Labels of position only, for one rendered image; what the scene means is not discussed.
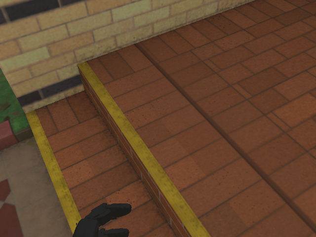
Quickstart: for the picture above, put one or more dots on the robot left hand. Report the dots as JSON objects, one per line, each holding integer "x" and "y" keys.
{"x": 99, "y": 216}

